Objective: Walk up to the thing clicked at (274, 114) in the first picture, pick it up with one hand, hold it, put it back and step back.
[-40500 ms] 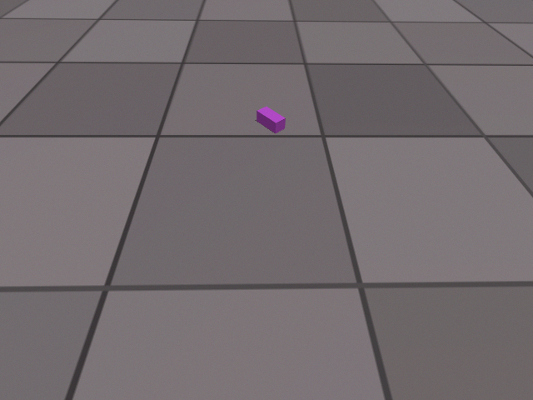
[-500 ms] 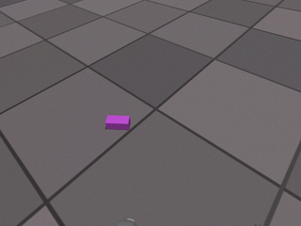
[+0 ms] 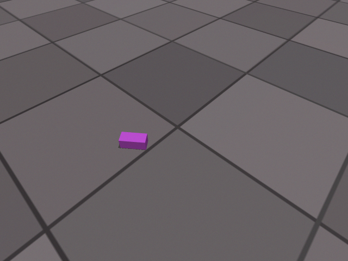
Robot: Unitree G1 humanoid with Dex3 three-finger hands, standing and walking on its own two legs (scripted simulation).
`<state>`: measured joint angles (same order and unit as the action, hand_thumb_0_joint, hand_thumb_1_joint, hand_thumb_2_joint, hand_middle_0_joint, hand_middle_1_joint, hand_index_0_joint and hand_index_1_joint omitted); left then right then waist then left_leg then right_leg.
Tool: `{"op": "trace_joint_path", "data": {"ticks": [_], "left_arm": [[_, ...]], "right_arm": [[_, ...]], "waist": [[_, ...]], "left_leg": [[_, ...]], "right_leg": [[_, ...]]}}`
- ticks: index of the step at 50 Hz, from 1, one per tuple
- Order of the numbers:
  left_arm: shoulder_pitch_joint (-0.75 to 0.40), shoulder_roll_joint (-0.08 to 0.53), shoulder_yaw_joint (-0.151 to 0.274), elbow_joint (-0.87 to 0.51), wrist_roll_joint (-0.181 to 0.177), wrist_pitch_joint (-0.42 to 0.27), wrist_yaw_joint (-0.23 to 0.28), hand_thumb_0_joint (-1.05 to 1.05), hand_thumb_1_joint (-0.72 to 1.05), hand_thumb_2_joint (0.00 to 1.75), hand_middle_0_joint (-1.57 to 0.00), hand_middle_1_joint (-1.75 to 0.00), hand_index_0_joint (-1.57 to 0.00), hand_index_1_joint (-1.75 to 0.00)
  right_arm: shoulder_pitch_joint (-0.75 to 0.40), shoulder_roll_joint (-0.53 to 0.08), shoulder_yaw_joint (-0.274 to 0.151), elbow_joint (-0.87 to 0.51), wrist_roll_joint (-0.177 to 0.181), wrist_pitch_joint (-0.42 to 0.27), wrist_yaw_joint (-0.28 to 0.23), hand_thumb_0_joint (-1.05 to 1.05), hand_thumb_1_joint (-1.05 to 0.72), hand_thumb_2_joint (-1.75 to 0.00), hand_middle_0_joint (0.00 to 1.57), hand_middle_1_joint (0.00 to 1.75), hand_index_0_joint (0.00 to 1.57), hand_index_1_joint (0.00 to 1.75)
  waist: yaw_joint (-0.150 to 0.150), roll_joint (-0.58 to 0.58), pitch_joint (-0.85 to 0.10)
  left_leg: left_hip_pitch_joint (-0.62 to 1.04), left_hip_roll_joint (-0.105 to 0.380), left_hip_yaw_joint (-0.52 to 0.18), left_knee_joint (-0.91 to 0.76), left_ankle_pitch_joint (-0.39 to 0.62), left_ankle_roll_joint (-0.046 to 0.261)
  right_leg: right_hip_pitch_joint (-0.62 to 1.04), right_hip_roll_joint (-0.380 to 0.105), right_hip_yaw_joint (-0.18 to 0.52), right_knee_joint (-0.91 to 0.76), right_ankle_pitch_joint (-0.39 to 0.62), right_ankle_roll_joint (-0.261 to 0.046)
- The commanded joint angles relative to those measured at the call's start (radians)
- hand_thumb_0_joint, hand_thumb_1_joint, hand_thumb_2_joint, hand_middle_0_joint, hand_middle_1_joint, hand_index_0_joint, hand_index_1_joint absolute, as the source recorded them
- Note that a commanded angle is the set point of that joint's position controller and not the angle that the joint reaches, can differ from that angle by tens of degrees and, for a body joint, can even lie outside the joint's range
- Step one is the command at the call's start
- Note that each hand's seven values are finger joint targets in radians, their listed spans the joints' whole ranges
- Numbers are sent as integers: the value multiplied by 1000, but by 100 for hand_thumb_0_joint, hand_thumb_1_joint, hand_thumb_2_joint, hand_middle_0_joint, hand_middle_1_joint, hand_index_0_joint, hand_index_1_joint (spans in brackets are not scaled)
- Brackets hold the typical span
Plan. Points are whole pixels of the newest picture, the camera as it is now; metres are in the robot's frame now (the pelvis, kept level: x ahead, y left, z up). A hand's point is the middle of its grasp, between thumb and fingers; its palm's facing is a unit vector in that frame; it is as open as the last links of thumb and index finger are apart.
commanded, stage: step back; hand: left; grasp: from above
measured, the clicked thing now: (133, 140) +1.06 +0.26 -0.72
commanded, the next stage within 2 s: stand in 0.50 s
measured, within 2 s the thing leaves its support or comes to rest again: neither
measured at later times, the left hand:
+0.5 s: hand out of the picture +0.11 +0.29 -0.15, palm faces +0.06 -0.92 -0.39, open 7.4 cm
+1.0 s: hand out of the picture +0.11 +0.27 -0.13, palm faces +0.00 -0.94 -0.34, open 7.4 cm
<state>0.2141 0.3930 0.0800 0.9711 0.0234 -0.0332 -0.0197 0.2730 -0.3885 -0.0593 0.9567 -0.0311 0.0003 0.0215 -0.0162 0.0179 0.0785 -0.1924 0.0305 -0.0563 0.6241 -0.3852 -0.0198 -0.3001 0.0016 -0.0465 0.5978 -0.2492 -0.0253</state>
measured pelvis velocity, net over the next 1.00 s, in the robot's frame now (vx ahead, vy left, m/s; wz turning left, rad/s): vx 0.04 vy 0.01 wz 0.03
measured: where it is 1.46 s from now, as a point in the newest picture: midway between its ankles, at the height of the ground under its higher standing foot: outside the picture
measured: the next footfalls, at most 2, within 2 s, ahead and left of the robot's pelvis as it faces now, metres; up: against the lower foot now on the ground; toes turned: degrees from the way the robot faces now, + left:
left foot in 0.36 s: +0.10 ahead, +0.15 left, +0.00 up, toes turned +3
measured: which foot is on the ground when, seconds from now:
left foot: down 0.00-0.00, up 0.02-0.34, down 0.36-1.00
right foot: down 0.00-1.00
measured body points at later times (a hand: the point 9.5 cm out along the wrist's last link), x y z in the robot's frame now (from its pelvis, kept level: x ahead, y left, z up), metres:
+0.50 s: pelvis +0.03 +0.02 +0.00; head +0.06 +0.02 +0.45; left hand +0.11 +0.34 -0.12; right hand +0.14 -0.27 -0.13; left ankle +0.06 +0.15 -0.72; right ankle +0.04 -0.10 -0.72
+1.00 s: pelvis +0.04 +0.01 +0.02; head +0.05 +0.01 +0.47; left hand +0.11 +0.32 -0.11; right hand +0.14 -0.28 -0.11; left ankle +0.06 +0.15 -0.72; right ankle +0.04 -0.10 -0.72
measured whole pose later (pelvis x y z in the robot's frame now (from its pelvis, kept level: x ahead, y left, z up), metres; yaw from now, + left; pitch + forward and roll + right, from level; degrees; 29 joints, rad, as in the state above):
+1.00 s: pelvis +0.04 +0.01 +0.02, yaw +2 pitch -3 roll +0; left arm 0.10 0.35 0.00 1.14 0.00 -0.03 -0.02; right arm 0.08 -0.35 0.00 1.14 -0.01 -0.02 0.01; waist 0.00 0.01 0.06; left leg -0.14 0.04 0.01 0.34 -0.15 -0.03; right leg -0.10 -0.01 -0.04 0.34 -0.20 0.00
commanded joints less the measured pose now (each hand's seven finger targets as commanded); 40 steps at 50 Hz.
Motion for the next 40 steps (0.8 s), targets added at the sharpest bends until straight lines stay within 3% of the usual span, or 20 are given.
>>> {"op": "trace_joint_path", "data": {"ticks": [1, 2, 3, 5, 6, 12, 14, 16, 17, 18, 19, 20, 21, 24, 26, 29, 32, 33, 35, 40], "left_arm": [[66, 317, 77, -57, 19, -42, 42, 0, 90, 90, -20, -30, -20, -30], [-8, 333, 76, -79, 19, -38, 38, 0, 90, 90, -20, -30, -20, -30], [-41, 302, 72, -88, 13, -38, 36, 0, 90, 90, -20, -30, -20, -30], [-50, 237, 46, -88, 0, -48, 40, 0, 90, 90, -20, -30, -20, -30], [-41, 239, 45, -75, -1, -51, 42, 0, 90, 90, -20, -30, -20, -30], [-59, 233, 39, -83, -4, -40, 49, 0, 90, 90, -20, -30, -20, -30], [-76, 229, 33, -87, -11, -28, 52, 0, 90, 90, -20, -30, -20, -30], [-91, 234, 30, -91, -17, -14, 53, 0, 90, 90, -20, -30, -20, -30], [-78, 219, 22, -91, -18, -7, 53, 0, 90, 90, -20, -30, -20, -30], [-72, 196, 15, -99, -21, -4, 53, 0, 90, 90, -20, -30, -20, -30], [-56, 172, 8, -94, -31, 1, 51, 0, 90, 90, -20, -30, -20, -30], [-72, 173, 7, -74, -40, 11, 54, 0, 90, 90, -20, -30, -20, -30], [-58, 170, 6, -45, -34, 12, 54, 0, 90, 90, -20, -30, -20, -30], [-25, 182, 4, -13, -20, 1, 45, 0, 90, 90, -20, -30, -20, -30], [-71, 178, -14, 10, -8, -2, 32, 0, 90, 90, -20, -30, -20, -30], [-114, 168, -32, 39, -14, -2, 20, 0, 90, 90, -20, -30, -20, -30], [-133, 178, -37, 58, -19, -15, 21, 0, 90, 90, -20, -30, -20, -30], [-128, 182, -38, 67, -20, -18, 21, 0, 90, 90, -20, -30, -20, -30], [-146, 184, -41, 77, -21, -23, 22, 0, 90, 90, -20, -30, -20, -30], [-150, 176, -46, 102, -21, -22, 23, 0, 90, 90, -20, -30, -20, -30]], "right_arm": [[-49, -119, -15, -103, 17, -5, -32, 0, -90, -90, 20, 30, 20, 30], [-26, -188, -39, -79, 12, -1, -37, 0, -90, -90, 20, 30, 20, 30], [-20, -209, -46, -62, 13, -3, -37, 0, -90, -90, 20, 30, 20, 30], [-8, -185, -36, -33, 18, -7, -30, 0, -90, -90, 20, 30, 20, 30], [2, -173, -32, -25, 15, -6, -29, 0, -90, -90, 20, 30, 20, 30], [-37, -142, -23, -23, 9, 2, -32, 0, -90, -90, 20, 30, 20, 30], [-48, -147, -27, -17, 8, -3, -32, 0, -90, -90, 20, 30, 20, 30], [-40, -147, -30, -3, 6, -5, -32, 0, -90, -90, 20, 30, 20, 30], [-53, -163, -35, 0, 3, -8, -34, 0, -90, -90, 20, 30, 20, 30], [-57, -207, -46, -6, 0, -13, -38, 0, -90, -90, 20, 30, 20, 30], [-98, -236, -48, -21, 0, -17, -40, 0, -90, -90, 20, 30, 20, 30], [-160, -264, -46, -28, 9, -15, -37, 0, -90, -90, 20, 30, 20, 30], [-205, -247, -40, -24, 11, -13, -35, 0, -90, -90, 20, 30, 20, 30], [-256, -211, -25, -22, 6, -4, -32, 0, -90, -90, 20, 30, 20, 30], [-192, -179, -5, 9, 23, -25, -24, 0, -90, -90, 20, 30, 20, 30], [-253, -182, -2, 33, 22, -31, -19, 0, -90, -90, 20, 30, 20, 30], [-239, -173, 6, 59, 23, -41, -18, 0, -90, -90, 20, 30, 20, 30], [-229, -168, 8, 70, 25, -41, -17, 0, -90, -90, 20, 30, 20, 30], [-229, -166, 10, 82, 28, -41, -17, 0, -90, -90, 20, 30, 20, 30], [-250, -157, 14, 101, 26, -35, -15, 0, -90, -90, 20, 30, 20, 30]], "waist": [[79, -146, -81], [60, -112, -24], [41, -90, 27], [24, -63, 12], [27, -88, -11], [33, -194, -80], [28, -197, -109], [11, -178, -120], [14, -138, -129], [21, -36, -163], [38, 43, -181], [37, 91, -173], [52, 118, -146], [68, 122, -114], [31, 67, -115], [22, 61, -73], [15, 8, -106], [8, -1, -106], [1, -29, -116], [10, -42, -101]], "left_leg": [[-366, -86, -74, 330, -208, 38], [-310, -38, -91, 379, -227, 39], [-316, -14, -105, 406, -190, 35], [-286, -16, -123, 343, -92, 35], [-269, -24, -111, 324, -67, 31], [-162, -7, 14, 122, -26, 15], [-113, -20, 73, 43, 32, 23], [-37, -31, 100, -101, 204, 39], [8, -10, 54, -135, 333, 55], [46, 90, -66, -132, 492, 91], [44, 191, -185, -169, 495, 152], [-50, 248, -216, -187, 408, 231], [-109, 263, -222, -199, 365, 239], [-148, 174, -100, -177, 236, 149], [-152, 124, -119, -241, 106, 76], [-18, 111, -102, -272, 90, 61], [56, 108, -68, -245, 338, 55], [78, 107, -58, -250, 351, 54], [92, 104, -44, -262, 365, 51], [90, 95, -30, -307, 279, 41]], "right_leg": [[234, -390, 575, -359, -210, -138], [93, -444, 636, -370, -321, -227], [56, -421, 580, -364, -277, -243], [88, -287, 359, -301, -21, -151], [97, -262, 303, -262, 98, -126], [120, -275, 177, -152, 518, -142], [124, -256, 140, -82, 621, -126], [97, -228, 123, -12, 549, -89], [70, -197, 118, 30, 488, -59], [32, -148, 92, 93, 374, -27], [1, -74, 71, 144, 156, -2], [58, -19, 20, 154, -82, 2], [104, -19, 32, 143, -185, 0], [135, -48, 60, -1, -30, -15], [189, -113, 137, -111, 24, -20], [65, -102, 135, -192, -29, -15], [122, -121, 132, -225, 152, -5], [116, -123, 134, -243, 169, -1], [146, -132, 134, -267, 211, 1], [149, -136, 133, -327, 123, 8]]}}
